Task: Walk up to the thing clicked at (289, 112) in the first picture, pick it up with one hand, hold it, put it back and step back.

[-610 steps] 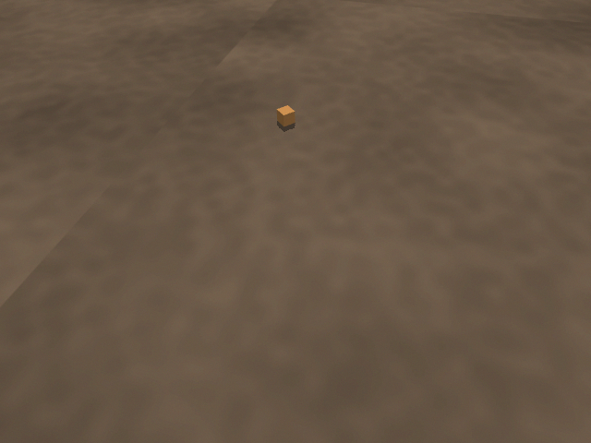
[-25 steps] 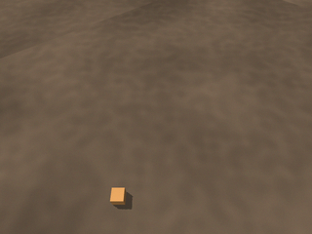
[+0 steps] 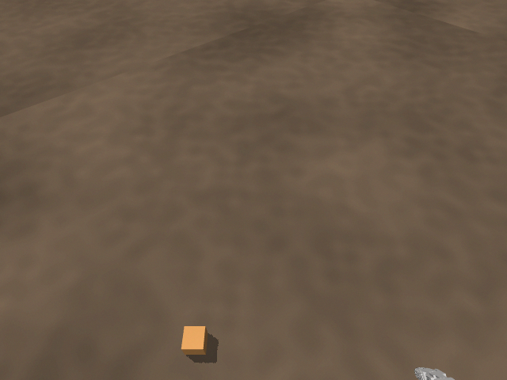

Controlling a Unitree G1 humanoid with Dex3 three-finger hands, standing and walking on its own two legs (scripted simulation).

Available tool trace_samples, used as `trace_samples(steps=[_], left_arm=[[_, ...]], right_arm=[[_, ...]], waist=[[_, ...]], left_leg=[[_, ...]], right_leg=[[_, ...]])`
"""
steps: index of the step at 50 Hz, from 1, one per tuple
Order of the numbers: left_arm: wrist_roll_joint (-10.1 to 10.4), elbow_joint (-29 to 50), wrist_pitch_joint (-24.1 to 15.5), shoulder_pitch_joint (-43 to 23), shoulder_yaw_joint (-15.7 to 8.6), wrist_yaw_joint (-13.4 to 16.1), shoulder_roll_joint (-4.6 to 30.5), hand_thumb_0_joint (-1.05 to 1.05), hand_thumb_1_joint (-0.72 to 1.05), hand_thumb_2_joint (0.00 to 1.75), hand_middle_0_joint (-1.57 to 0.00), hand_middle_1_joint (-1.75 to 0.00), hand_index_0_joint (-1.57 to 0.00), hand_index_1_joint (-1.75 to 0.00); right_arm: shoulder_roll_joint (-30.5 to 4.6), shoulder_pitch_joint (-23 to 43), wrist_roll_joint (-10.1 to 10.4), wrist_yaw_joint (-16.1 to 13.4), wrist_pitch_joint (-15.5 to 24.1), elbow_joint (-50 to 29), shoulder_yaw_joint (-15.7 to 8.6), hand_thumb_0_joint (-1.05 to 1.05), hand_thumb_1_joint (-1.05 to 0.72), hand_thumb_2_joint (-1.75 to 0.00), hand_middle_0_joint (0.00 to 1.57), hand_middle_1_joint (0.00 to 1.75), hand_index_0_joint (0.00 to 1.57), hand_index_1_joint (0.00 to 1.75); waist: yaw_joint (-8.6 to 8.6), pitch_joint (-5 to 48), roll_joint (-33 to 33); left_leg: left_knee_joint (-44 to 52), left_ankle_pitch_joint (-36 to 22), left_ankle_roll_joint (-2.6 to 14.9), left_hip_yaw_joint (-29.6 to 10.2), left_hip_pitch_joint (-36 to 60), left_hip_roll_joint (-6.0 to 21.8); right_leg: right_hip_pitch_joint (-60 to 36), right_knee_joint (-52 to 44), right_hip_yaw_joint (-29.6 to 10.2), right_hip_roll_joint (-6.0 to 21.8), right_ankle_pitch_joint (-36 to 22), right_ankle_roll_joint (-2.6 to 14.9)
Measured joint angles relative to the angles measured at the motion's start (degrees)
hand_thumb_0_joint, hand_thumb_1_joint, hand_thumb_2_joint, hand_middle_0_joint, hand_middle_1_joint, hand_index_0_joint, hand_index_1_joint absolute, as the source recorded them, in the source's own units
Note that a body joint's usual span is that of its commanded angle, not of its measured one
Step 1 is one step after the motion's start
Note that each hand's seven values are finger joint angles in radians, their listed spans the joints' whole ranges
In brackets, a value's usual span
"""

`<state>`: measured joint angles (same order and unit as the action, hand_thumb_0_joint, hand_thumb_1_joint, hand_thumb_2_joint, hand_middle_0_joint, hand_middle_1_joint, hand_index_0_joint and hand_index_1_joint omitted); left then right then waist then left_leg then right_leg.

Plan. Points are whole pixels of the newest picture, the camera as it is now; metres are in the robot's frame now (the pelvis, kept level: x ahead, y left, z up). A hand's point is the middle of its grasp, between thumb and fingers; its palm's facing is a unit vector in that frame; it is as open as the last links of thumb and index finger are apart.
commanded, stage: walk up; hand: left
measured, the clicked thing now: (195, 340) +0.37 +0.24 -0.74
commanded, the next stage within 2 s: none
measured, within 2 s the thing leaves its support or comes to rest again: neither
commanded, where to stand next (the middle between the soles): +0.00 +0.01 m, yaw -1 degrees
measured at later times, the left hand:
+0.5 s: hand out of the picture +0.07 +0.27 -0.15, palm faces -0.01 -0.94 -0.34, open 7.4 cm
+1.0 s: hand out of the picture +0.04 +0.30 -0.16, palm faces +0.01 -0.93 -0.36, open 7.4 cm
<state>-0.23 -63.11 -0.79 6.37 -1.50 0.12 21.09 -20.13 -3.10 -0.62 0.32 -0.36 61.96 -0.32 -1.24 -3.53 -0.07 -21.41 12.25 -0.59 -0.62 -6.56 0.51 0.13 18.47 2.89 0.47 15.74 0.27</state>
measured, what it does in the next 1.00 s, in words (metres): stands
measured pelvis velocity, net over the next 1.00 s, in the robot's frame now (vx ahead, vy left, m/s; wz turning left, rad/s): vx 0.01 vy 0.03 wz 0.01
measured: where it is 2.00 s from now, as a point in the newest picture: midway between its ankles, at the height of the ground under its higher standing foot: outside the picture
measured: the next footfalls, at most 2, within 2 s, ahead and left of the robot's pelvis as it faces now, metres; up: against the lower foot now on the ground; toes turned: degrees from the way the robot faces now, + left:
left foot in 1.04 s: +0.11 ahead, +0.17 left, +0.00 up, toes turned +2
right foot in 1.44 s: +0.01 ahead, -0.13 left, +0.00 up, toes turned +0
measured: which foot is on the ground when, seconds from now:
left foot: down 0.00-0.88, up 0.90-1.00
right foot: down 0.00-1.00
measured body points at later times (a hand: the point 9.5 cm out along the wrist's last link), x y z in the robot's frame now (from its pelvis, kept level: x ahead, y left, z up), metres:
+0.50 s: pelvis -0.01 +0.01 +0.00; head -0.01 +0.02 +0.45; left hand +0.07 +0.32 -0.13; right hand +0.05 -0.29 -0.13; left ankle -0.01 +0.13 -0.75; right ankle -0.06 -0.11 -0.75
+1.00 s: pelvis +0.01 +0.03 -0.01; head +0.01 +0.04 +0.44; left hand +0.04 +0.35 -0.14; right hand +0.08 -0.29 -0.13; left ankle +0.03 +0.15 -0.73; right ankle -0.06 -0.11 -0.75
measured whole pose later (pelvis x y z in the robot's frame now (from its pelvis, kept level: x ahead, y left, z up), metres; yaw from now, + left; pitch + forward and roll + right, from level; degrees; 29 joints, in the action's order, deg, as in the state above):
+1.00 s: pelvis +0.01 +0.03 -0.01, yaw +1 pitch -3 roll -1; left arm -2.4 -59.7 -2.5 13.9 -2.9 -1.1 21.3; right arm -22.7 -11.1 -1.9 2.7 -0.6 59.8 -2.9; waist -1.5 -3.5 -0.6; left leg -39.2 24.6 1.0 -0.8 -16.6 1.2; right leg -0.3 21.1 2.9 2.2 18.1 -0.8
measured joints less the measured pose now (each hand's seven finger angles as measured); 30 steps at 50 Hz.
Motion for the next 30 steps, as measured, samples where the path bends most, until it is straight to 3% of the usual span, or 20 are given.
trace_samples(steps=[30], left_arm=[[-0.5, -2.0, 0.3, -0.1, 0.4, -0.5, -0.8, 0.0, 0.91, 0.89, -0.2, -0.29, -0.2, -0.3]], right_arm=[[0.9, -3.7, -0.3, 0.1, 0.4, 3.0, -0.2, 0.01, -0.91, -0.9, 0.21, 0.3, 0.2, 0.3]], waist=[[1.5, 0.7, 0.3]], left_leg=[[1.9, -2.2, 1.01, 0.8, 0.0, -0.7]], right_leg=[[0.3, -1.7, -0.7, 0.8, -2.4, -1.01]])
